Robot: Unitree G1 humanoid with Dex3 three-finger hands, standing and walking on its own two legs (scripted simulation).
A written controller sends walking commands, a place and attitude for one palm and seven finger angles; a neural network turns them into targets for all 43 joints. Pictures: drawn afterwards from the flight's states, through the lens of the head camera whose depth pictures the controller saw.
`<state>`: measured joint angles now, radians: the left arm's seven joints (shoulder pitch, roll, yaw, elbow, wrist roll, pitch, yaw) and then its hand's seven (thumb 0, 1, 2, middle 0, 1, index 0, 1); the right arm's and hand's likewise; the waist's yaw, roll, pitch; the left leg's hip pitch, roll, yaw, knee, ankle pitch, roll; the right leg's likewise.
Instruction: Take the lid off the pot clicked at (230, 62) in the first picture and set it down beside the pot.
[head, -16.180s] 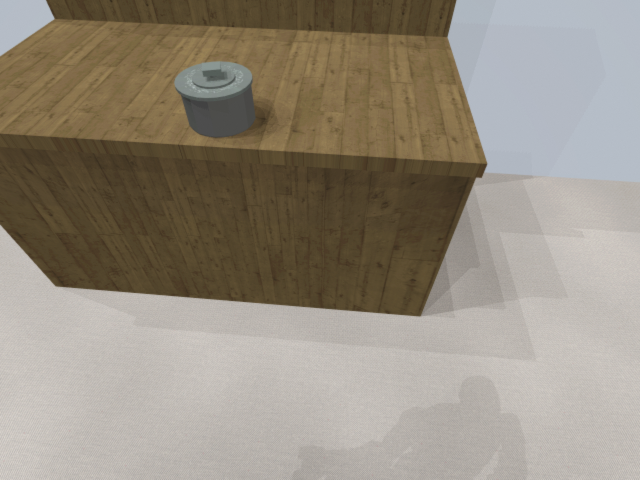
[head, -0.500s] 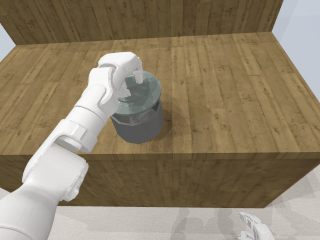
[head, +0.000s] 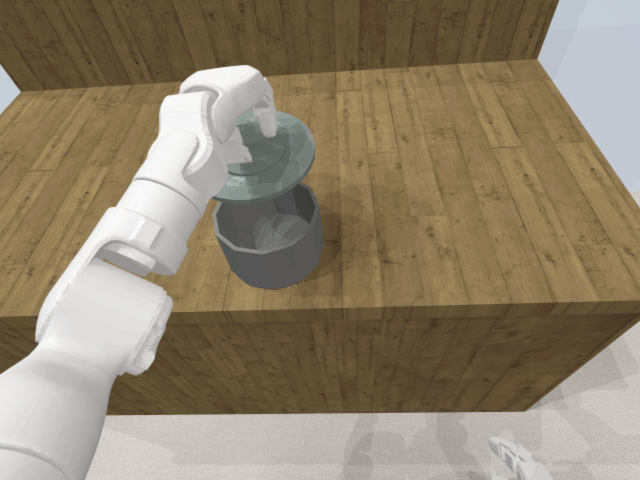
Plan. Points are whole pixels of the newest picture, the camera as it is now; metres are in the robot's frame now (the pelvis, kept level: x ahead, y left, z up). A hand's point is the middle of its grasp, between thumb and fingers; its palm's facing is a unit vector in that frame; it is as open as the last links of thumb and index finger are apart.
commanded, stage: lift the lid straight up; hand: left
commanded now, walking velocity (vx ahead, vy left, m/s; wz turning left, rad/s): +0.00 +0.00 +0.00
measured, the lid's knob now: (246, 137) +0.50 +0.09 +0.17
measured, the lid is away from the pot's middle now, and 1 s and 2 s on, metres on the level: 0.02 0.03 0.17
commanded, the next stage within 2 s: move the lid sideways beside the pot in 0.58 s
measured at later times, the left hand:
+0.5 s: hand (220, 114) +0.46 +0.11 +0.23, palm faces -0.24 -0.05 -0.97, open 7.3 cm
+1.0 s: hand (207, 114) +0.46 +0.12 +0.23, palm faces -0.20 -0.05 -0.98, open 7.3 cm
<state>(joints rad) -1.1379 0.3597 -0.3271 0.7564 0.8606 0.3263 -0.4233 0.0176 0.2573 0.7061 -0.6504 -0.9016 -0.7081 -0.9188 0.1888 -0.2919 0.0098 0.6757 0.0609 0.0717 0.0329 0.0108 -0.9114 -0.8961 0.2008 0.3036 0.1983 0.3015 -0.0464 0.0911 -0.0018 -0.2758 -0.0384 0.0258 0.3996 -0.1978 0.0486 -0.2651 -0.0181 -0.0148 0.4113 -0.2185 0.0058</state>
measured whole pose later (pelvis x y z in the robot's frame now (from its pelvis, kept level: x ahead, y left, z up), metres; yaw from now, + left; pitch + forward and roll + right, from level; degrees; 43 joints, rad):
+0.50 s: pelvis -0.01 +0.00 +0.00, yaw +1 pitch +3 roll +0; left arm -1.26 0.35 -0.36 0.79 0.86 0.35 -0.50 0.02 0.26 0.71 -0.65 -0.90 -0.71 -0.92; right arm 0.15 -0.28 0.03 0.67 0.06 0.07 0.03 0.01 -0.91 -0.90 0.20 0.30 0.20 0.30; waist -0.03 0.08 0.00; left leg -0.27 -0.05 0.01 0.39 -0.18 0.05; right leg -0.25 -0.03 -0.03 0.40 -0.21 0.01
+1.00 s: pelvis -0.01 +0.00 +0.00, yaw +0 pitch +3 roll +0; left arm -1.19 0.41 -0.29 0.74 0.89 0.32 -0.48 0.02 0.26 0.71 -0.65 -0.90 -0.71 -0.93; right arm 0.18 -0.29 0.02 0.67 0.06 0.08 0.03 0.01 -0.91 -0.90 0.20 0.30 0.20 0.30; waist -0.04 0.09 0.00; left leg -0.25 -0.04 0.02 0.37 -0.17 0.05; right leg -0.24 -0.02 -0.01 0.38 -0.20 0.01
